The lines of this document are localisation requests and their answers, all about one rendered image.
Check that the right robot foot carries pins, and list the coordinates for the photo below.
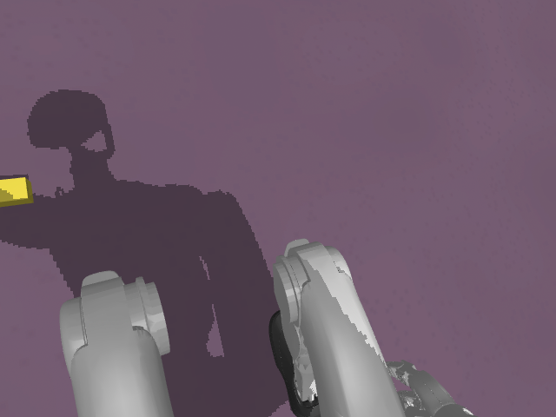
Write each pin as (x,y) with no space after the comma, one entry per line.
(284,362)

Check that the right robot hand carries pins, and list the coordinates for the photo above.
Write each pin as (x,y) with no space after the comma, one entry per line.
(427,395)

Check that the small box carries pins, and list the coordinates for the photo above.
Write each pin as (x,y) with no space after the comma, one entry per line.
(15,191)

